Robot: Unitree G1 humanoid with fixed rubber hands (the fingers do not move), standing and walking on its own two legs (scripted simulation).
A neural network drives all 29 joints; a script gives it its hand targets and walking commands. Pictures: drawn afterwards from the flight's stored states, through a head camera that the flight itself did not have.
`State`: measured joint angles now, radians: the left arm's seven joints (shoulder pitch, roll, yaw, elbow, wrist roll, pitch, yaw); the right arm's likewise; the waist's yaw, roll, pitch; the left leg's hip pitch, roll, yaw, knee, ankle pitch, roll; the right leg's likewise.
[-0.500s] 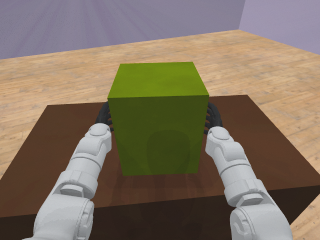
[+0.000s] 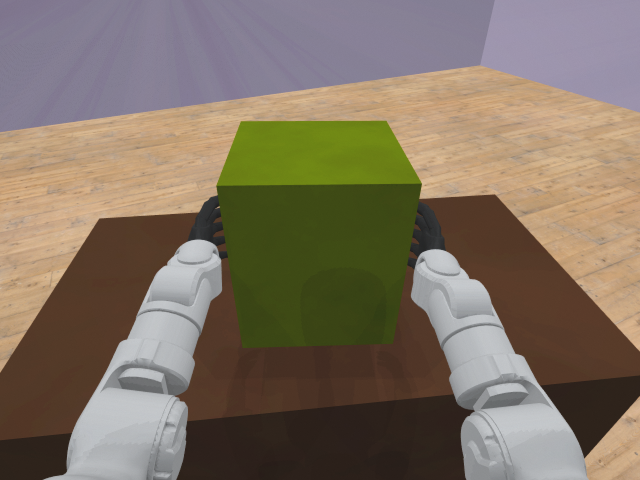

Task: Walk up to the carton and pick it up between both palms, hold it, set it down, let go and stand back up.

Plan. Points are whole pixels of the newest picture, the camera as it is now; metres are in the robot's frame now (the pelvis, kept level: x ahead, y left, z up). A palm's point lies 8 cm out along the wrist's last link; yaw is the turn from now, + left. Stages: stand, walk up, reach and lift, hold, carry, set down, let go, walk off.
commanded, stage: reach and lift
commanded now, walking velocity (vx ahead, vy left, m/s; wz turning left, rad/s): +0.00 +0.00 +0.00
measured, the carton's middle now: (316, 231) +0.42 +0.01 +0.16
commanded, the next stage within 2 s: hold in 0.58 s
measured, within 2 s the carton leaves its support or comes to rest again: neither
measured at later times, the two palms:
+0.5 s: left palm (194, 241) +0.37 +0.17 +0.19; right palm (432, 240) +0.35 -0.13 +0.19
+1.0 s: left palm (188, 236) +0.36 +0.17 +0.20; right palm (428, 239) +0.36 -0.13 +0.19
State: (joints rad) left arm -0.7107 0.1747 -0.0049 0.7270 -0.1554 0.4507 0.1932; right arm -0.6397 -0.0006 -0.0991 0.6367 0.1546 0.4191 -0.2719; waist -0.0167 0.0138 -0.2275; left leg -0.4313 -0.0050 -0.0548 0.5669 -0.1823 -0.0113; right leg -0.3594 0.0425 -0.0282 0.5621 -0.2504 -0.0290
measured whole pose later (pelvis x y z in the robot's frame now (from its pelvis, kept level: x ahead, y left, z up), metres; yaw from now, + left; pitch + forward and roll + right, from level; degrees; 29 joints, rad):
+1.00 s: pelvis -0.01 +0.00 +0.00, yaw +0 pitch +1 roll -1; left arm -0.75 0.16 0.10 0.64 -0.10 0.60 0.19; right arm -0.73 -0.01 -0.12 0.65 0.20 0.50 -0.29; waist -0.02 0.01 -0.23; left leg -0.41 0.00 -0.06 0.55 -0.16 -0.01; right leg -0.34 0.04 -0.03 0.54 -0.23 -0.03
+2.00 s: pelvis -0.01 +0.00 +0.00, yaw +0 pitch +1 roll -1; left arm -0.75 0.15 0.12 0.64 -0.09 0.61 0.18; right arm -0.76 -0.01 -0.12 0.65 0.18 0.52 -0.29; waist -0.02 0.01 -0.23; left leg -0.41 0.00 -0.06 0.55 -0.16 0.00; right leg -0.34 0.04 -0.03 0.53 -0.22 -0.03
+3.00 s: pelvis -0.01 +0.01 +0.00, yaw +0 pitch +1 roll -1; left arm -0.75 0.15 0.13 0.64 -0.09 0.61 0.18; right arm -0.76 -0.01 -0.12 0.65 0.19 0.52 -0.30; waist -0.02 0.01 -0.23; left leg -0.41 0.00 -0.06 0.55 -0.16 0.00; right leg -0.33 0.04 -0.03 0.53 -0.22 -0.03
